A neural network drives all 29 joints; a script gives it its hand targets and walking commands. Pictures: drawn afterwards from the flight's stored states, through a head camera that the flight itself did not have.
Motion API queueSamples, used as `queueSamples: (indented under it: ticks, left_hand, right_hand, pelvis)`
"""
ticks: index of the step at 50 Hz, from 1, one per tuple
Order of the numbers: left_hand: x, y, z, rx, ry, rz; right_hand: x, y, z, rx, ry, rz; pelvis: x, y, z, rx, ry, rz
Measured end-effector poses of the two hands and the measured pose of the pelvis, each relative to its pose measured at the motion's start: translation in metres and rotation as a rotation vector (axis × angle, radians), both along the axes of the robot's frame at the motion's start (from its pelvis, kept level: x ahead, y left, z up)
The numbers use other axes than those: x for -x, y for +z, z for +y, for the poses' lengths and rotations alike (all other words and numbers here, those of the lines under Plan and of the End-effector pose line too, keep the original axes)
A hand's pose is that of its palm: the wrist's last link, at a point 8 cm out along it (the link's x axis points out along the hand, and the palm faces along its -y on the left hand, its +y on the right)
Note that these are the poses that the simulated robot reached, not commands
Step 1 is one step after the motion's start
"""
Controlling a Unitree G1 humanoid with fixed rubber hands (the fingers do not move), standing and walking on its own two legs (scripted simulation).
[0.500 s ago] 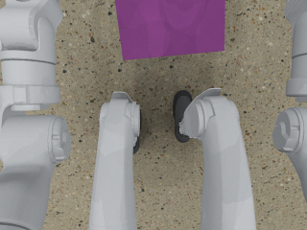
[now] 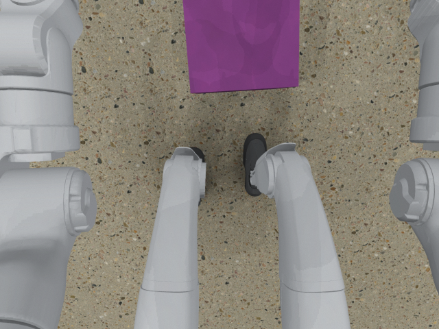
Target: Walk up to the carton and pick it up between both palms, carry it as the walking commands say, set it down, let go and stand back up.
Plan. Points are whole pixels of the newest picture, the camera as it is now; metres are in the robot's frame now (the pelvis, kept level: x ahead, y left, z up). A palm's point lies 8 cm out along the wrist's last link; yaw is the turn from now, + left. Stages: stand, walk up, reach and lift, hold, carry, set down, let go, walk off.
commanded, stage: set down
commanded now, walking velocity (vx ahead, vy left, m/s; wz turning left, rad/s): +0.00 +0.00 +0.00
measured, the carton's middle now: (237, 48) +0.51 -0.03 -0.48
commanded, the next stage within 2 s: let go in 0.16 s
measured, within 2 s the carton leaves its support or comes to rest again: neither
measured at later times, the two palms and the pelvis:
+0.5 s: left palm out of the picture +0.43 +0.25 -0.05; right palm out of the picture +0.43 -0.24 -0.04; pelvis +0.03 +0.00 +0.07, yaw +1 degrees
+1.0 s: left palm out of the picture +0.24 +0.27 +0.08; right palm out of the picture +0.25 -0.21 +0.08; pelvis +0.06 +0.02 +0.14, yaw +3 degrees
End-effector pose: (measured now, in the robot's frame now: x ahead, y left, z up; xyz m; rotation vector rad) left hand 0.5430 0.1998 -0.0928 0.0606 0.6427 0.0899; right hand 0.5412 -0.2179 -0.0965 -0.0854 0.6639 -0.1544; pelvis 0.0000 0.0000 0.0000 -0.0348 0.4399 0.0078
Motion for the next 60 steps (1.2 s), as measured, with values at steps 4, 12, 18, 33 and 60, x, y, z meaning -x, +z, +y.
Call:
queueSamples:
  ticks: [4, 12, 18, 33, 60]
  left_hand:
    - [-0.002, 0.017, 0.003, -0.005, -0.006, -0.004]
    - [0.007, 0.018, 0.013, -0.04, -0.007, 0.034]
    - [0.043, 0.022, 0.028, -0.077, 0.003, 0.083]
    - [0.19, 0.1, 0.058, -0.065, 0.018, 0.143]
    - [0.318, 0.185, 0.066, -0.073, 0.101, 0.152]
  right_hand:
    - [0.0, 0.014, 0.0, -0.004, 0.007, 0.011]
    - [0.009, 0.015, -0.005, 0.003, 0.013, 0.042]
    - [0.045, 0.023, -0.017, 0.041, 0.043, 0.092]
    - [0.19, 0.108, -0.016, 0.055, 0.112, 0.186]
    - [0.297, 0.183, 0.001, 0.002, 0.147, 0.193]
  pelvis:
    - [-0.004, 0.018, -0.001, -0.001, 0.004, -0.004]
    - [-0.01, 0.039, -0.001, -0.001, 0.009, 0.004]
    - [-0.019, 0.051, 0.0, -0.001, 0.014, -0.033]
    - [-0.03, 0.091, 0.007, 0.003, 0.032, -0.253]
    - [-0.083, 0.153, 0.009, -0.019, 0.063, -0.53]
